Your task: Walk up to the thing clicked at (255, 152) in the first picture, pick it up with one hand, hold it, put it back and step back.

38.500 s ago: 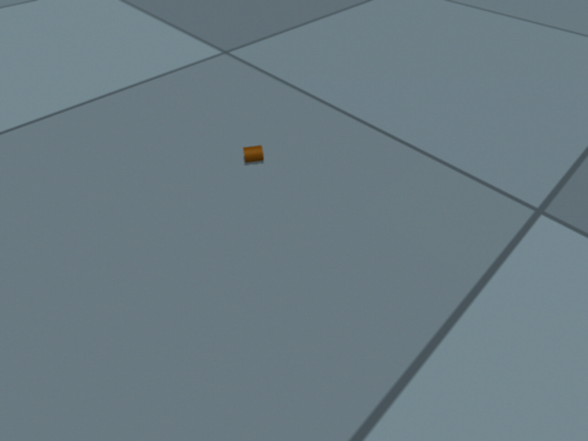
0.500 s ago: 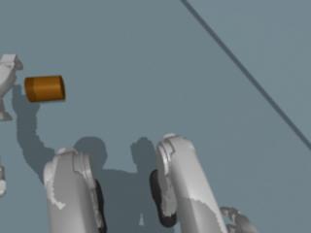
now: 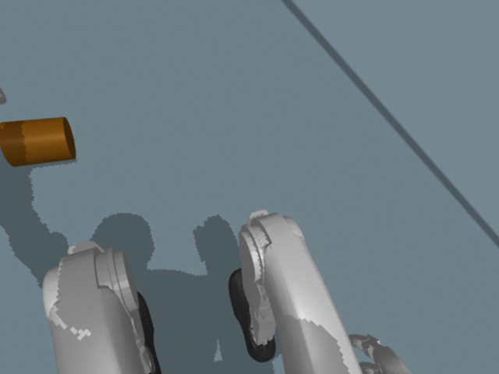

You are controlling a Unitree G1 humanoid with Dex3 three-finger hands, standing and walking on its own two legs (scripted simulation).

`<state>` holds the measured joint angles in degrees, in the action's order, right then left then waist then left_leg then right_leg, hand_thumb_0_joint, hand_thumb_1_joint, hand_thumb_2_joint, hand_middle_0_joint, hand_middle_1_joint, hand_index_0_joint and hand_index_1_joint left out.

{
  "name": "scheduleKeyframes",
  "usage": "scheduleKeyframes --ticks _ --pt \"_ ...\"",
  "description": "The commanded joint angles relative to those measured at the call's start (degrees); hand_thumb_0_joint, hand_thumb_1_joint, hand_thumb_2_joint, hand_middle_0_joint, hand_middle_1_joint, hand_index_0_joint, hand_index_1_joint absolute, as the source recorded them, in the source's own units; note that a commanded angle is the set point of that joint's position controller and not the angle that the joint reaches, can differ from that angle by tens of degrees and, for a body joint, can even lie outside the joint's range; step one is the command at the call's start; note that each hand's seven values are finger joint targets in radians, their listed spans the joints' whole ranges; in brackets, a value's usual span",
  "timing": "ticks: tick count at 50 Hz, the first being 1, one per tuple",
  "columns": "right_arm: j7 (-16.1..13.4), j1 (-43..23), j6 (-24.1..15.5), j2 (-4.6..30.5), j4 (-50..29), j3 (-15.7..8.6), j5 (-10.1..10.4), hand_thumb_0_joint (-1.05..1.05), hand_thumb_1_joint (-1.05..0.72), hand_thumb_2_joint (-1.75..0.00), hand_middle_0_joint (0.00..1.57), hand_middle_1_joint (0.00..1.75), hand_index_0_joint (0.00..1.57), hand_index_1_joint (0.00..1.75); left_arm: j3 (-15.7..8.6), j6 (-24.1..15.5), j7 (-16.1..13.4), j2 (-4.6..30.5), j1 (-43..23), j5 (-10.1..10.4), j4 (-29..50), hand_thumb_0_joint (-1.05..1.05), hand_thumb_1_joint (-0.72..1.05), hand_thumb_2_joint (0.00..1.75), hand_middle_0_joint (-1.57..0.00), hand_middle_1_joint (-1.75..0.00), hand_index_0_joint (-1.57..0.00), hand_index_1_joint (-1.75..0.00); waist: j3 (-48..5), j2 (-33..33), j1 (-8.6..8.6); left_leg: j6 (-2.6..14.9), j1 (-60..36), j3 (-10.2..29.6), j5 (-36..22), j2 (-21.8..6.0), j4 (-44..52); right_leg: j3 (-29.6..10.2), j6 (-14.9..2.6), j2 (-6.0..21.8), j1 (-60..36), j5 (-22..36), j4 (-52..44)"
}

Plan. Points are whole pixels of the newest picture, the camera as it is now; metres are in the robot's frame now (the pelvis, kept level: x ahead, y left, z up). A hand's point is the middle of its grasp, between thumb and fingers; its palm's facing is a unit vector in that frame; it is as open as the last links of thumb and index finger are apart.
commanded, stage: rise first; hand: left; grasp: from above
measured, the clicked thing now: (40, 141) +0.52 +0.30 -0.30
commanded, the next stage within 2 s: approach in 1.54 s
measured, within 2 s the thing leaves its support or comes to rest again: neither
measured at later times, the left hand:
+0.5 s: hand out of the picture +0.48 +0.33 -0.18, palm faces -0.46 -0.06 -0.89, open 14.2 cm
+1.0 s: hand out of the picture +0.48 +0.34 -0.19, palm faces -0.45 -0.06 -0.89, open 14.2 cm
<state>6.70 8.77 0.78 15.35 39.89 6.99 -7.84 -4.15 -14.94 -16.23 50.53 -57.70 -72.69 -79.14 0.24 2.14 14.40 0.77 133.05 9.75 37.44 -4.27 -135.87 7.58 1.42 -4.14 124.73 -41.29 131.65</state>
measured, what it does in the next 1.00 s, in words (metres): stands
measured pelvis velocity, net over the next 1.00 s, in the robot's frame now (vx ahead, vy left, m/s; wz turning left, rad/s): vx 0.00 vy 0.00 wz -0.03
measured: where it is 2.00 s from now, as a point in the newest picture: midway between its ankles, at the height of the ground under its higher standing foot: (201, 343)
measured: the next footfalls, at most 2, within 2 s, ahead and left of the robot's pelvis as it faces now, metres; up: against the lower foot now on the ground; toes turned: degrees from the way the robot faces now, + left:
none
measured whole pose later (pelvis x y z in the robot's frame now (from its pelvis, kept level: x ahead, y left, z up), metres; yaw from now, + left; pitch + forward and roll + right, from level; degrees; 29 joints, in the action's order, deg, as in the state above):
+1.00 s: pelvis +0.00 +0.00 -0.02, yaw -2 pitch +32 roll -12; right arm 8.0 8.1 -0.4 15.7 38.3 10.1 -8.9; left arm -4.9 -15.3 -17.5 54.0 -58.8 -73.0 -81.1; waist 3.1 3.1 16.1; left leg 0.7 135.0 11.6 37.6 -4.0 -139.3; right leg 9.0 1.8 -4.6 126.0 -41.1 133.9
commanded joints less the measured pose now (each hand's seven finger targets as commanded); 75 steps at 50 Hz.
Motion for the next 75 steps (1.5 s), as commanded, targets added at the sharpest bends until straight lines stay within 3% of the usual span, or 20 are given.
scheduleKeyframes --ticks 1,2,8,13,14,28,30,32,33,37,40,42,46,56,61,64,67,71,73,75 --pt "-0.8 12.0 -0.1 15.0 -0.4 -3.8 -0.4 0.00 -0.91 -0.90 0.20 0.30 0.20 0.30 -2.5 -0.1 -2.4 16.2 -18.9 1.2 8.1 0.00 -0.55 0.99 -0.05 -1.04 -0.07 -1.02 -38.9 -20.5 0.73 0.95 -31.5 -4.1 -9.4 1.0 11.4 3.0 -2.89 -1.8 -16.3 15.4 -13.7" --pt "-0.8 12.2 -0.3 15.0 -0.4 -3.8 -0.4 0.00 -0.92 -0.91 0.20 0.30 0.20 0.30 -2.0 0.0 -2.4 15.6 -18.4 1.2 7.4 0.00 -0.61 1.06 -0.06 -1.00 -0.04 -1.02 -38.3 -19.9 0.71 0.99 -31.2 -4.2 -9.1 1.0 11.3 3.0 -2.85 -1.7 -16.1 15.1 -13.8" --pt "-0.6 12.1 -0.4 15.3 -0.4 -3.4 -0.6 0.00 -0.92 -0.91 0.20 0.30 0.20 0.30 -2.8 0.4 -2.5 17.3 -18.9 1.3 7.4 0.00 -0.56 1.00 -0.06 -1.03 -0.07 -1.02 -40.0 -20.7 0.62 1.03 -31.3 -4.0 -9.7 0.9 10.5 3.2 -2.76 -2.0 -17.1 15.4 -13.4" --pt "-0.5 12.2 -0.4 15.5 -0.9 -3.2 -0.6 0.00 -0.91 -0.90 0.20 0.30 0.20 0.30 -2.0 0.4 -2.0 16.3 -18.7 1.1 7.5 0.00 -0.57 1.01 -0.06 -1.02 -0.06 -1.02 -37.8 -21.9 1.47 0.68 -31.7 -2.9 -8.5 0.8 11.2 3.9 -2.99 -1.8 -15.0 14.6 -12.4" --pt "-0.5 11.6 -0.4 15.6 -0.6 -3.3 -0.4 0.00 -0.91 -0.90 0.20 0.30 0.20 0.30 -2.0 0.5 -2.0 16.9 -19.0 1.2 7.4 0.00 -0.56 1.00 -0.06 -1.03 -0.06 -1.02 -38.1 -21.5 0.84 0.73 -31.8 -2.9 -8.2 0.7 11.1 3.8 -3.03 -1.9 -14.2 14.3 -12.5" --pt "0.0 12.1 -0.7 15.7 -0.8 -2.6 -0.9 0.00 -0.92 -0.91 0.20 0.30 0.20 0.30 -1.6 -0.1 -2.7 16.4 -18.9 1.1 6.7 0.00 -0.57 1.01 -0.06 -1.02 -0.06 -1.02 -37.0 -20.9 2.25 0.98 -31.4 -3.0 -10.4 0.7 9.2 4.0 -2.65 -2.1 -15.3 16.3 -12.4" --pt "0.1 12.1 -1.0 16.0 -1.0 -2.4 -1.0 0.00 -0.91 -0.90 0.20 0.30 0.20 0.30 -2.0 -0.2 -2.8 17.3 -19.4 1.0 6.6 0.00 -0.57 1.01 -0.06 -1.02 -0.06 -1.02 -37.0 -22.2 2.73 0.86 -31.5 -2.7 -9.8 0.8 9.3 4.2 -2.68 -1.9 -15.0 15.8 -12.0" --pt "0.1 11.7 -0.7 16.0 -0.8 -2.2 -1.0 0.00 -0.91 -0.90 0.20 0.30 0.20 0.30 -2.4 -0.2 -3.0 18.3 -18.9 0.4 7.3 0.00 -0.58 1.02 -0.06 -1.01 -0.06 -1.01 -39.2 -22.4 1.70 0.85 -32.2 -3.0 -11.5 0.7 8.9 4.2 -2.65 -2.2 -16.3 17.1 -11.9" --pt "0.2 11.8 -0.8 16.2 -1.1 -2.3 -0.9 0.00 -0.91 -0.90 0.20 0.30 0.20 0.30 -2.7 -0.2 -3.0 18.4 -19.3 0.7 6.9 0.00 -0.56 1.01 -0.06 -1.02 -0.06 -1.02 -38.3 -22.8 2.26 0.78 -32.5 -2.5 -11.2 0.7 9.2 4.4 -2.69 -2.0 -15.2 16.8 -11.5" --pt "0.2 11.5 -0.9 16.5 -1.2 -2.2 -1.0 0.00 -0.91 -0.90 0.20 0.30 0.20 0.30 -2.1 0.0 -2.9 17.7 -19.5 0.6 7.1 0.00 -0.57 1.02 -0.06 -1.01 -0.06 -1.01 -37.2 -24.2 2.70 0.37 -34.0 -1.7 -11.1 0.5 9.8 4.9 -2.90 -1.8 -13.0 16.4 -10.7" --pt "0.3 11.3 -0.7 16.3 -1.4 -2.0 -1.0 0.00 -0.91 -0.90 0.20 0.30 0.20 0.30 -2.4 -0.1 -3.1 17.8 -18.0 0.6 6.7 0.00 -0.58 1.02 -0.06 -1.01 -0.06 -1.01 -37.1 -24.2 2.05 0.44 -33.6 -2.0 -10.9 0.7 9.8 4.8 -2.95 -1.9 -13.5 16.3 -10.8" --pt "0.4 11.1 -0.8 16.3 -1.5 -1.9 -1.0 0.00 -0.91 -0.90 0.20 0.30 0.20 0.30 -1.5 -0.1 -3.1 17.0 -19.0 0.6 5.8 0.00 -0.57 1.02 -0.06 -1.01 -0.06 -1.01 -35.9 -23.5 2.84 0.56 -31.4 -2.3 -9.5 0.7 9.5 4.8 -2.92 -2.1 -13.4 15.6 -11.0" --pt "0.4 11.7 -1.0 16.3 -1.4 -1.9 -1.0 0.00 -0.91 -0.90 0.20 0.30 0.20 0.30 -2.9 -0.3 -3.2 19.7 -19.4 0.4 7.5 0.00 -0.58 1.03 -0.06 -1.00 -0.06 -1.01 -37.8 -23.8 2.08 0.64 -32.0 -2.6 -10.4 0.8 9.1 4.5 -2.83 -2.1 -14.8 16.3 -11.1" --pt "0.5 11.8 -1.0 16.3 -1.4 -1.9 -1.0 0.00 -0.91 -0.90 0.20 0.30 0.20 0.30 -1.5 0.4 -2.1 17.5 -18.1 1.2 7.6 0.00 -0.57 1.02 -0.06 -1.01 -0.06 -1.01 -37.3 -22.3 2.65 0.83 -31.1 -2.6 -10.4 0.7 8.9 4.5 -2.55 -2.3 -15.2 16.5 -11.8" --pt "0.4 11.4 -0.9 16.3 -2.0 -1.7 -0.9 0.00 -0.91 -0.90 0.20 0.30 0.20 0.30 -2.3 0.2 -1.8 19.1 -18.4 0.8 7.9 0.00 -0.58 1.02 -0.07 -1.01 -0.06 -1.01 -36.6 -24.3 2.06 0.51 -31.5 -2.4 -9.1 0.8 9.9 4.6 -2.95 -2.1 -14.4 15.1 -11.2" --pt "0.5 11.3 -1.0 16.1 -1.9 -2.0 -0.6 0.00 -0.91 -0.90 0.20 0.30 0.20 0.30 -1.3 0.2 -1.5 16.8 -17.8 1.6 8.0 0.00 -0.58 1.03 -0.07 -1.00 -0.06 -1.00 -36.2 -22.8 2.50 0.55 -31.4 -2.2 -8.8 0.8 10.0 4.7 -2.91 -2.1 -13.6 14.9 -11.4" --pt "0.4 11.2 -0.9 16.3 -1.9 -1.9 -0.5 0.00 -0.91 -0.90 0.20 0.30 0.20 0.30 -2.2 0.2 -1.6 19.0 -19.2 1.2 9.4 0.00 -0.58 1.03 -0.07 -1.00 -0.06 -1.00 -37.5 -23.7 1.82 0.49 -32.2 -2.2 -9.3 0.8 10.0 4.6 -2.96 -2.0 -13.6 15.2 -11.2" --pt "0.4 11.5 -0.9 16.3 -2.0 -2.0 -0.6 0.00 -0.91 -0.90 0.20 0.30 0.20 0.30 -1.2 0.3 -1.3 17.0 -18.7 1.3 7.8 0.00 -0.58 1.03 -0.07 -0.99 -0.06 -1.00 -35.6 -23.0 2.93 0.60 -31.1 -2.3 -8.5 0.9 10.0 4.6 -2.81 -1.9 -13.3 14.7 -11.8" --pt "0.3 11.7 -0.8 16.4 -2.0 -1.8 -0.6 0.00 -0.91 -0.90 0.20 0.30 0.20 0.30 -2.4 0.1 -1.3 18.8 -18.9 1.1 9.2 0.00 -0.58 1.03 -0.07 -0.99 -0.06 -1.00 -37.6 -23.9 1.92 0.48 -32.1 -2.4 -9.1 1.0 10.3 4.6 -2.90 -1.8 -14.1 15.0 -11.4" --pt "0.4 11.9 -0.8 16.2 -1.9 -1.9 -0.7 0.00 -0.91 -0.90 0.20 0.30 0.20 0.30 -1.1 0.2 -1.0 17.2 -20.5 1.2 9.8 0.00 -0.58 1.04 -0.07 -0.99 -0.06 -1.00 -37.1 -24.0 3.06 0.55 -32.1 -2.5 -9.2 0.9 10.1 4.5 -2.87 -1.9 -13.8 15.2 -11.8"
